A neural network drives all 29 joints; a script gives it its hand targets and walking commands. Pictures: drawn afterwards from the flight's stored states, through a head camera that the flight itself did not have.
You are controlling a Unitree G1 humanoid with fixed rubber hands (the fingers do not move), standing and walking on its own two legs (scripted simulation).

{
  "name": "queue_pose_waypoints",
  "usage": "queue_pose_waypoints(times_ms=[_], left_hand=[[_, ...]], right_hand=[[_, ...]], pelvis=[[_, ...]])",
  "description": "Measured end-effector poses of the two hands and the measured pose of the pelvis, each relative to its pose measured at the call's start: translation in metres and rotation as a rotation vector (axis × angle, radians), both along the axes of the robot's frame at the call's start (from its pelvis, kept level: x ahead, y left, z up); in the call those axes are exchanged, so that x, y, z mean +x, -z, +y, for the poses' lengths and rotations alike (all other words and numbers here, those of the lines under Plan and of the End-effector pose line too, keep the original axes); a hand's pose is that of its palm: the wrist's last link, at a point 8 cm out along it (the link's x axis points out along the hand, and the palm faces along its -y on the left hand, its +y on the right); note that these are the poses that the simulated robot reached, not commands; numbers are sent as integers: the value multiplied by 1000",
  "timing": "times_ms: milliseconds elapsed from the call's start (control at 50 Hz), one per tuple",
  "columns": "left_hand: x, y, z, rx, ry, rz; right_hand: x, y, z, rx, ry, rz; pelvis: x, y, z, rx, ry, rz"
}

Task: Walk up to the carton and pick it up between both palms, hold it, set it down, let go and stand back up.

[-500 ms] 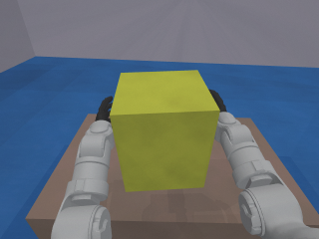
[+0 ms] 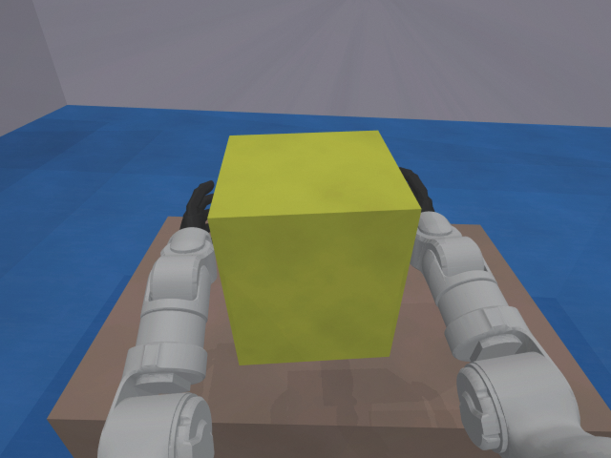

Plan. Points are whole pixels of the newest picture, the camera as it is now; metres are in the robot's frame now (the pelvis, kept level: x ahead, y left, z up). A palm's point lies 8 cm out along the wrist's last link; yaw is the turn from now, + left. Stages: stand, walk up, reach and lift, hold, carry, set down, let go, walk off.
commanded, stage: hold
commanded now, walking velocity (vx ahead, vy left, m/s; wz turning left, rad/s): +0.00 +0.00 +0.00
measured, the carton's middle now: (309, 246) +0.38 +0.00 +0.17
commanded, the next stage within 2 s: none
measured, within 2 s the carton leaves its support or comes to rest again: neither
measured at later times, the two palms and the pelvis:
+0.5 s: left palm (195, 236) +0.37 +0.15 +0.19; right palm (418, 220) +0.38 -0.15 +0.21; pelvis +0.00 +0.00 +0.00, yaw +0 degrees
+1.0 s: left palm (195, 237) +0.37 +0.15 +0.19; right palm (419, 220) +0.38 -0.15 +0.21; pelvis +0.00 +0.00 +0.00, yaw +0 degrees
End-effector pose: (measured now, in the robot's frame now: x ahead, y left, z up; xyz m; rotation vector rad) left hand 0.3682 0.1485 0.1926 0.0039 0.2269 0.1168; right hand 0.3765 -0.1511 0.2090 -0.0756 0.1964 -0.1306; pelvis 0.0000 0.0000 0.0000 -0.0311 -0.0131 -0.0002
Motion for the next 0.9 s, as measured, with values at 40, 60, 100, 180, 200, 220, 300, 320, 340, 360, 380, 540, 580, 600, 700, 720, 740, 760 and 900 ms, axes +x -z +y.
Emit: queue_pose_waypoints(times_ms=[40, 60, 100, 180, 200, 220, 300, 320, 340, 360, 380, 540, 580, 600, 700, 720, 740, 760, 900], left_hand=[[0, 0, 0, 0, 0, -1], [0, 0, 0, 0, 0, -1], [0, 0, 0, 0, 1, 0], [-1, 0, 1, -1, 1, 2], [-1, 0, 1, -1, 1, 2], [-1, 0, 1, -1, 1, 2], [-1, 0, 1, -1, 2, 2], [-1, 0, 1, -1, 2, 2], [-1, 0, 1, -1, 2, 1], [-1, 0, 1, -1, 2, 1], [-1, 0, 1, -1, 2, 1], [-1, 0, 1, -2, 3, 2], [-1, 0, 1, -3, 3, 2], [-1, 0, 1, -3, 3, 2], [-1, 0, 1, -3, 3, 3], [-1, 0, 1, -3, 3, 3], [-1, 0, 1, -3, 3, 3], [-1, 0, 1, -3, 4, 3], [-1, 0, 1, -3, 5, 4]], right_hand=[[0, 0, 0, 0, 0, -1], [0, -1, 0, 0, 0, -1], [0, -1, 0, 0, 0, 0], [-1, -1, 1, -1, 0, 0], [-1, -1, 1, -1, 0, 0], [-1, -1, 1, -1, 0, 0], [0, -1, 1, -1, 1, -1], [0, -1, 1, -1, 1, -1], [0, -1, 1, -1, 1, -1], [0, -1, 1, -1, 1, -2], [0, -1, 1, -1, 1, -2], [-1, -1, 1, -2, 1, -2], [-1, -2, 1, -2, 1, -2], [-1, -2, 1, -2, 1, -2], [-1, -2, 1, -2, 1, -3], [-1, -2, 1, -2, 1, -3], [-1, -2, 1, -2, 1, -3], [-1, -2, 1, -2, 1, -3], [-1, -2, 1, -3, 2, -3]], pelvis=[[0, 0, 0, 0, 0, 0], [0, 0, 0, 0, 0, -1], [0, 0, 0, 0, 0, -1], [0, 0, 0, 0, 0, -1], [0, 0, 0, 0, 0, -1], [0, 0, 0, 0, 0, -1], [0, 0, 0, 0, 0, -1], [0, 0, 0, 0, 0, -1], [0, 0, 0, 0, 0, -1], [0, 0, 0, 0, 0, -1], [0, 0, 0, 0, 0, -1], [0, 0, 0, 0, 0, -2], [0, 0, 0, 0, 0, -2], [0, 0, 0, 0, 0, -2], [0, 0, 0, 0, 0, -2], [0, 0, 0, 0, 0, -2], [0, 0, 0, 0, 0, -2], [0, 0, 0, 0, 0, -2], [0, 0, 0, 0, 0, -2]])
